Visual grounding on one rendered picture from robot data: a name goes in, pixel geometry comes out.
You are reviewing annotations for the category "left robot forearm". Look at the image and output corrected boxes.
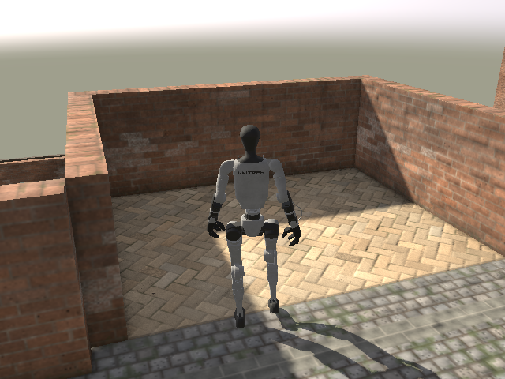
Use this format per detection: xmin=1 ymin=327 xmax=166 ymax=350
xmin=208 ymin=191 xmax=223 ymax=223

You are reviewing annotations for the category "robot left hand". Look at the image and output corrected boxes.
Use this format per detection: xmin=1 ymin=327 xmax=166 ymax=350
xmin=207 ymin=221 xmax=226 ymax=238

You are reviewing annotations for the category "right robot thigh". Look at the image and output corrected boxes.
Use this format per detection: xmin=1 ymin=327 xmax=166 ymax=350
xmin=263 ymin=219 xmax=279 ymax=263

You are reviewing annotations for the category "robot torso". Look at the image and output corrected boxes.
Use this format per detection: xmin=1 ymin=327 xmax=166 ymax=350
xmin=233 ymin=155 xmax=270 ymax=237

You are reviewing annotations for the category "robot right hand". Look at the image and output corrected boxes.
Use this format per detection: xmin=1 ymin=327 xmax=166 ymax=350
xmin=282 ymin=225 xmax=301 ymax=246

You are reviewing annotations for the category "left robot upper arm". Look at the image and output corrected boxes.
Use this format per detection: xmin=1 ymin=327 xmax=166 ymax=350
xmin=214 ymin=159 xmax=234 ymax=204

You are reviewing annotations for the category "right robot forearm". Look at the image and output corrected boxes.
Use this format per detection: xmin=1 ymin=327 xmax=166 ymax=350
xmin=282 ymin=190 xmax=299 ymax=228

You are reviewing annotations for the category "right robot upper arm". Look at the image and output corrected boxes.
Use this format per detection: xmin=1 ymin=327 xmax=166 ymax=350
xmin=267 ymin=159 xmax=289 ymax=203

